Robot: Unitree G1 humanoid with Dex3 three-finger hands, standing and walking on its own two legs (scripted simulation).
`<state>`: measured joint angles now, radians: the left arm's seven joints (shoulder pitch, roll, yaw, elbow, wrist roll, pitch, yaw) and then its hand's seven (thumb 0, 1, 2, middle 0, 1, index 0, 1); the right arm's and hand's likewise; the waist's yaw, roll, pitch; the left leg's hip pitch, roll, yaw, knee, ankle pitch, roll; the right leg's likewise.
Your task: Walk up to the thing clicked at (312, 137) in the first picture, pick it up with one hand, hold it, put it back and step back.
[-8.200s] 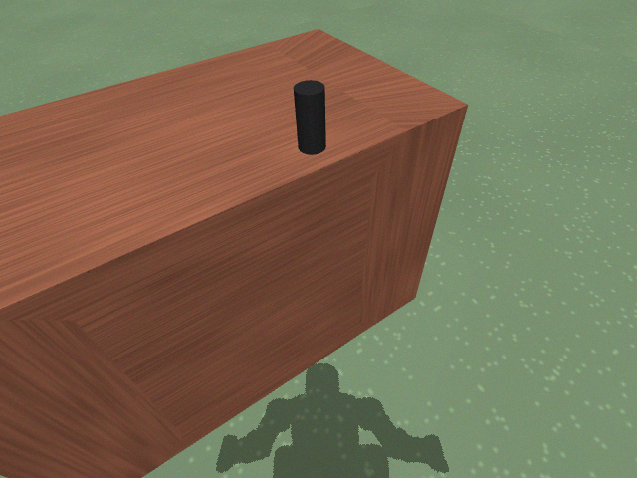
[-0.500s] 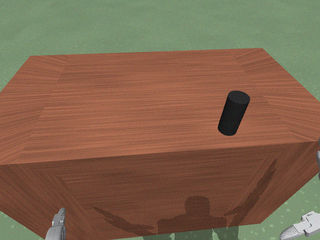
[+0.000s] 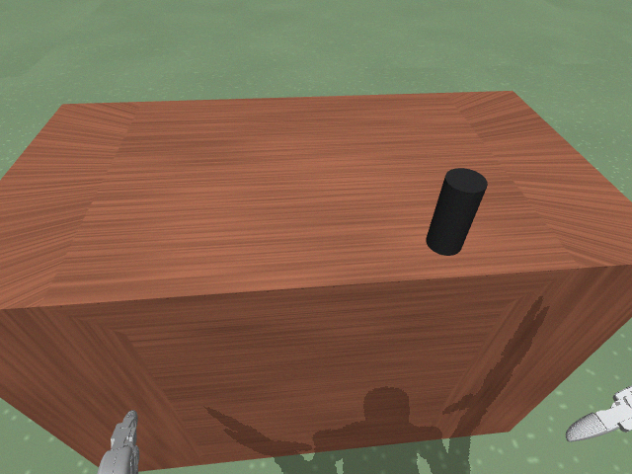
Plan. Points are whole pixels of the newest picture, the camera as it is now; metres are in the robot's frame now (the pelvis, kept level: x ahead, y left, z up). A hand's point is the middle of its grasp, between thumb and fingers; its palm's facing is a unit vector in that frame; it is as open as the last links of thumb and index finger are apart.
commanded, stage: rise first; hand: right
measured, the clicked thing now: (454, 213) +0.46 -0.21 +0.09
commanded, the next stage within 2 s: go down in 0.28 s
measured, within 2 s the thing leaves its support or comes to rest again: neither
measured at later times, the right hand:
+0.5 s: hand out of the picture +0.20 -0.26 +0.18, palm faces +0.44 +0.78 -0.44, open 17.6 cm
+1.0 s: hand out of the picture +0.24 -0.31 +0.18, palm faces +0.38 +0.86 -0.35, open 17.3 cm
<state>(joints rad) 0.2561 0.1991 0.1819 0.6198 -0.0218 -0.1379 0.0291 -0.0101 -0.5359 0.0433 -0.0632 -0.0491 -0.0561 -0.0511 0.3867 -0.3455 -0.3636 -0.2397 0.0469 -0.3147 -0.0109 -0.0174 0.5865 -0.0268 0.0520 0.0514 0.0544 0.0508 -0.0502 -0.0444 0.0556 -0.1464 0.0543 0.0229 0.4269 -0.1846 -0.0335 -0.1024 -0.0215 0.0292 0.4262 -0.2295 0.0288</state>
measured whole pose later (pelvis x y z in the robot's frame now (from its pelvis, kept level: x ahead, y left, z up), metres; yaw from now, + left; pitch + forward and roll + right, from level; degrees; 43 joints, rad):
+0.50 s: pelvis +0.01 +0.00 +0.00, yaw +0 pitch -5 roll +0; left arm 0.24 0.20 0.21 0.65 -0.01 -0.14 0.03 -0.01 -0.52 0.05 -0.06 -0.06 -0.06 -0.05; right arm 0.41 -0.35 -0.44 -0.29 0.05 -0.39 0.01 -0.02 0.57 -0.04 0.05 0.05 0.06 0.05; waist -0.05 -0.04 0.04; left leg -0.15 0.05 0.03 0.43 -0.20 -0.04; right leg -0.10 -0.02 0.03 0.43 -0.25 0.03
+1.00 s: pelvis +0.01 +0.00 +0.00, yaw +0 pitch -4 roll +0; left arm 0.19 0.19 0.16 0.70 -0.01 -0.12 0.10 -0.01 -0.52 0.03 -0.06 -0.05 -0.07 -0.04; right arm 0.15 -0.43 -0.54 -0.03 0.17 -0.27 0.20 -0.02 0.51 -0.04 0.06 0.04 0.07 0.04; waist -0.03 -0.03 0.01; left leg -0.17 0.06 0.03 0.44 -0.21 -0.04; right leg -0.13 -0.02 0.03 0.45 -0.26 0.02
